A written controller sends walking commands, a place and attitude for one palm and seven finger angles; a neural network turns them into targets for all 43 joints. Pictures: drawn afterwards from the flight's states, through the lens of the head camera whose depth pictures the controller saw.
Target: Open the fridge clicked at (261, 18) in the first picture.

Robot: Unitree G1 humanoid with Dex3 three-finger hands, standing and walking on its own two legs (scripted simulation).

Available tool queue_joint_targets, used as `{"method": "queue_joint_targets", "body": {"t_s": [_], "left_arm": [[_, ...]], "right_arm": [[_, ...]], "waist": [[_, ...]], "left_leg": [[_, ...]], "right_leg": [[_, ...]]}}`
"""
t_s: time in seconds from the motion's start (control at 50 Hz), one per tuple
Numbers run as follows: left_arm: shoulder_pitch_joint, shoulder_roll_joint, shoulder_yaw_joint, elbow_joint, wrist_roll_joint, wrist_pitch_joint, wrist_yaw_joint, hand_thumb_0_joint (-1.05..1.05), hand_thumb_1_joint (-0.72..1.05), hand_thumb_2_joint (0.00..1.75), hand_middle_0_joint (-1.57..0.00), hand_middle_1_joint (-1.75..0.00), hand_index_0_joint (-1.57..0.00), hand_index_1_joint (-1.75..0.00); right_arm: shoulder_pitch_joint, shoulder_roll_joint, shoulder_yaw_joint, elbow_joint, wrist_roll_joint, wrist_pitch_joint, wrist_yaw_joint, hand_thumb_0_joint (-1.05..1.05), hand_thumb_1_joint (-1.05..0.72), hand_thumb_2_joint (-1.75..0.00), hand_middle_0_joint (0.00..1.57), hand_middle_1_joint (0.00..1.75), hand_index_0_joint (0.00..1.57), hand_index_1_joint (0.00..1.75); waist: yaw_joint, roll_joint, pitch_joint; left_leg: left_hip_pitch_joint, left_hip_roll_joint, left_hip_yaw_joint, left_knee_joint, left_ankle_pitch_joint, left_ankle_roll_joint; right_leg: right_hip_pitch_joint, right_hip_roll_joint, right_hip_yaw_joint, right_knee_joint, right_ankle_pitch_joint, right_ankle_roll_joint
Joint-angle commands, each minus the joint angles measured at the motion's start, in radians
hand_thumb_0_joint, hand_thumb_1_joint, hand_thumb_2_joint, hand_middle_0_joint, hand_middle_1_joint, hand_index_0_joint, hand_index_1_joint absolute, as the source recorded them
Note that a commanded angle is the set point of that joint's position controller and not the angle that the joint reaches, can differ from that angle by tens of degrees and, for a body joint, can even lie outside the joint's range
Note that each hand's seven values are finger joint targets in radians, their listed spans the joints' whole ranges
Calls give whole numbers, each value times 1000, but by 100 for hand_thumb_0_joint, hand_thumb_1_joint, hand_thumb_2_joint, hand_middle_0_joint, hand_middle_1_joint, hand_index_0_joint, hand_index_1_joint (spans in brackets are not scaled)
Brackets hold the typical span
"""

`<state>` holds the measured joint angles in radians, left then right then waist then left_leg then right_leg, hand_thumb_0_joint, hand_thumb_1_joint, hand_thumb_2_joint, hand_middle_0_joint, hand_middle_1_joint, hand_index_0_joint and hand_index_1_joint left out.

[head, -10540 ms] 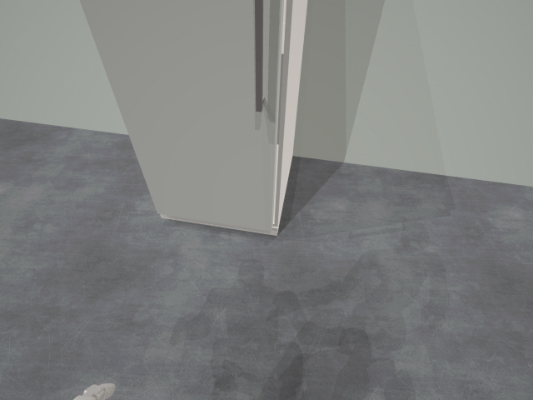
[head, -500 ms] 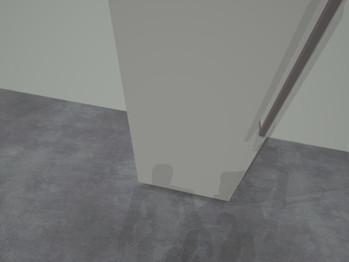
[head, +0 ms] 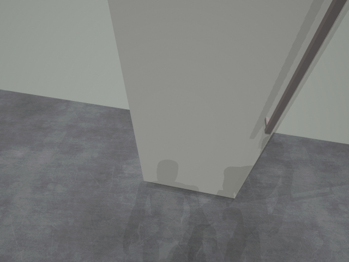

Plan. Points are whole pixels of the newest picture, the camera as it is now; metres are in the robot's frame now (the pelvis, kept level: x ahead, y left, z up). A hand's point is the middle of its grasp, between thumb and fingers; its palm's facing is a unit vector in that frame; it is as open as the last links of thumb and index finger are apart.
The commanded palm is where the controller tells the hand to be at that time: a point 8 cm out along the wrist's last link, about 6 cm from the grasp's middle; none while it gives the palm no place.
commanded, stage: look again from close up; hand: right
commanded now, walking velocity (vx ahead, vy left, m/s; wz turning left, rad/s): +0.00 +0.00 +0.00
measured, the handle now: (300, 63) +0.54 -0.27 +0.20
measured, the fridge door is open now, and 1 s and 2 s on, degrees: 0 0 0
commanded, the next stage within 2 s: shuffle to correct the standing spot in 0.42 s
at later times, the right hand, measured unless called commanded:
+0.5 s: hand out of the picture +0.03 -0.19 -0.17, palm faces +0.04 +0.98 -0.20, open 7.4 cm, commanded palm none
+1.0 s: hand out of the picture +0.07 -0.21 -0.18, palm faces +0.15 +0.97 -0.17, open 7.3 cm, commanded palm none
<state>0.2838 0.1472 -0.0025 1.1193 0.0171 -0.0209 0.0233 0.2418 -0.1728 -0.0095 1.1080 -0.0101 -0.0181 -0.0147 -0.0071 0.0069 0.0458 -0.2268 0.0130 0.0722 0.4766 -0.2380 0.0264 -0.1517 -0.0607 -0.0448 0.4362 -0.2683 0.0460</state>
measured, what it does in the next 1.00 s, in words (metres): lifts its left foot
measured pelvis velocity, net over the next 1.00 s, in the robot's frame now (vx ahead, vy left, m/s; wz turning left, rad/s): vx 0.07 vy -0.03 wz -0.14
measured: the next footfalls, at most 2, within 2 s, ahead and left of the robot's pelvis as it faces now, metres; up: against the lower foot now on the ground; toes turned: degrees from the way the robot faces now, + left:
left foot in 1.18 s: +0.23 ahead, +0.05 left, +0.00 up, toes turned -2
right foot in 1.80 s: +0.09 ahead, -0.09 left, +0.00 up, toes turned -13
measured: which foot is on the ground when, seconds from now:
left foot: down 0.00-0.80, up 0.82-1.00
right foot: down 0.00-1.00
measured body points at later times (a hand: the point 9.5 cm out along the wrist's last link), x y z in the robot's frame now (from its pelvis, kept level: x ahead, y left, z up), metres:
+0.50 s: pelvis +0.00 +0.00 +0.00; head +0.02 +0.00 +0.45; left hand +0.02 +0.22 -0.16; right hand +0.02 -0.24 -0.16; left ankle +0.01 +0.10 -0.74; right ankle -0.02 -0.15 -0.74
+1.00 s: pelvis +0.07 -0.03 +0.00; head +0.10 -0.04 +0.45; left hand +0.01 +0.18 -0.15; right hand +0.07 -0.26 -0.16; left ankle +0.07 +0.08 -0.67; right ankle -0.01 -0.13 -0.74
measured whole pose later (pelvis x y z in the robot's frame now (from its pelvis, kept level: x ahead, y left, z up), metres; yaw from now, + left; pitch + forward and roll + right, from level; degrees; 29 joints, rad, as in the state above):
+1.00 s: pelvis +0.07 -0.03 +0.00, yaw -8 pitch +2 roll +0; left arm 0.45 0.09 0.00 1.09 0.03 -0.06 0.03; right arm 0.24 -0.18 -0.06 1.03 -0.03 0.00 0.01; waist 0.02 0.03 0.05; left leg -0.53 0.06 0.08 1.08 -0.41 0.01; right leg -0.13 0.01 -0.02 0.40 -0.30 -0.03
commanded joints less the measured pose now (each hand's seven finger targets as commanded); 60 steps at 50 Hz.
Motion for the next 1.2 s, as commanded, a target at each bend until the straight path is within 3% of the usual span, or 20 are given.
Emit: {"method": "queue_joint_targets", "body": {"t_s": [0.0,0.5,0.58,0.64,0.68,0.7,0.74,0.76,0.78,0.8,0.84,0.88,0.94,1.04,1.08,1.1,1.12,1.14,1.16,1.18], "left_arm": [[58,107,16,-25,-2,-15,9,0,90,90,-20,-30,-20,-30],[19,128,18,-29,0,-13,9,0,90,90,-20,-30,-20,-30],[58,91,12,-29,7,6,-1,0,90,90,-20,-30,-20,-30],[51,80,18,-60,9,18,-8,0,90,90,-20,-30,-20,-30],[43,77,21,-79,10,14,-14,0,90,90,-20,-30,-20,-30],[53,71,22,-83,9,10,-16,0,90,90,-20,-30,-20,-30],[139,52,23,-59,6,1,-21,0,90,90,-20,-30,-20,-30],[210,71,24,-38,8,-5,-18,0,90,90,-20,-30,-20,-30],[284,148,42,-23,19,-11,-10,0,90,90,-20,-30,-20,-30],[335,169,48,-17,21,-14,0,0,90,90,-20,-30,-20,-30],[306,125,36,-24,11,-25,8,0,90,90,-20,-30,-20,-30],[242,113,29,-49,12,-44,11,0,90,90,-20,-30,-20,-30],[247,110,29,-44,10,-58,20,0,90,90,-20,-30,-20,-30],[265,108,35,-28,18,-51,19,0,90,90,-20,-30,-20,-30],[238,121,38,-30,16,-41,19,0,90,90,-20,-30,-20,-30],[229,125,40,-33,8,-36,20,0,90,90,-20,-30,-20,-30],[229,117,41,-38,-3,-36,15,0,90,90,-20,-30,-20,-30],[255,69,34,-45,-13,-38,7,0,90,90,-20,-30,-20,-30],[272,45,36,-70,-23,-33,14,0,90,90,-20,-30,-20,-30],[255,62,45,-77,-25,-18,25,0,90,90,-20,-30,-20,-30]], "right_arm": [[47,-120,-20,-35,-1,-14,-12,0,-90,-90,20,30,20,30],[25,-136,-24,-39,-2,-13,-10,0,-90,-90,20,30,20,30],[65,-126,-32,-41,-10,4,-6,0,-90,-90,20,30,20,30],[121,-170,-57,-51,-15,13,-5,0,-90,-90,20,30,20,30],[127,-174,-71,-70,-18,8,-9,0,-90,-90,20,30,20,30],[117,-171,-73,-74,-19,3,-9,0,-90,-90,20,30,20,30],[66,-156,-73,-96,-18,3,-6,0,-90,-90,20,30,20,30],[34,-120,-67,-113,-16,9,-2,0,-90,-90,20,30,20,30],[17,-55,-56,-139,-11,11,6,0,-90,-90,20,30,20,30],[-47,-38,-48,-177,-20,3,5,0,-90,-90,20,30,20,30],[-77,-56,-55,-179,-25,-12,11,0,-90,-90,20,30,20,30],[-57,-31,-52,-166,-18,-18,22,0,-90,-90,20,30,20,30],[-46,-8,-44,-163,-14,-12,26,0,-90,-90,20,30,20,30],[-125,1,-41,-200,-10,-17,24,0,-90,-90,20,30,20,30],[-71,4,-42,-183,-8,-22,19,0,-90,-90,20,30,20,30],[4,-11,-46,-156,-9,-28,15,0,-90,-90,20,30,20,30],[97,-52,-54,-126,-8,-37,6,0,-90,-90,20,30,20,30],[169,-129,-69,-108,-14,-49,-14,0,-90,-90,20,30,20,30],[222,-204,-83,-96,-10,-46,-20,0,-90,-90,20,30,20,30],[216,-208,-73,-103,-6,-38,-21,0,-90,-90,20,30,20,30]], "waist": [[-2,-21,-15],[-3,-13,-7],[-17,25,36],[-35,147,76],[-35,176,97],[-21,153,95],[28,58,78],[54,-55,86],[78,-299,81],[102,-349,108],[74,-240,116],[40,-114,72],[28,-110,16],[46,-148,24],[17,-139,4],[-20,-100,-29],[-57,-20,-88],[-75,137,-183],[-66,272,-256],[-55,210,-240]], "left_leg": [[49,99,-99,-87,151,15],[49,104,-96,-98,151,13],[31,125,-117,-123,-216,25],[24,224,-234,-240,-448,78],[-14,290,-287,-277,-449,118],[-31,298,-269,-255,-404,126],[-132,243,-124,-127,-349,93],[-191,153,-16,23,-334,52],[-318,33,105,288,-336,2],[-464,-10,72,486,-388,0],[-528,61,-21,656,-297,12],[-484,78,-27,673,-207,-3],[-443,61,5,612,-144,-22],[-316,37,33,313,-146,-9],[-163,6,42,169,-65,-1],[-28,0,43,66,63,-6],[134,29,8,1,197,-11],[371,209,-183,24,552,37],[413,460,-409,10,1056,167],[329,474,-367,21,1204,228]], "right_leg": [[-42,-50,34,-73,145,-50],[-29,-49,44,-83,150,-52],[-122,-4,13,-20,-88,-57],[-226,42,-37,148,-171,-58],[-253,20,-27,243,-176,-63],[-233,10,-21,228,-167,-66],[-62,16,-37,60,-105,-71],[-17,-12,50,-47,-118,-89],[33,-177,306,-174,-174,-154],[88,-271,488,-258,-109,-246],[81,-266,466,-218,89,-302],[80,-229,350,-187,267,-287],[125,-165,226,-166,456,-262],[110,-162,163,-138,493,-241],[69,-147,137,-72,547,-209],[36,-126,118,11,555,-175],[-10,-86,98,105,509,-133],[-193,-17,61,278,244,-80],[-258,97,20,528,-335,-39],[-236,80,106,624,-410,-38]]}}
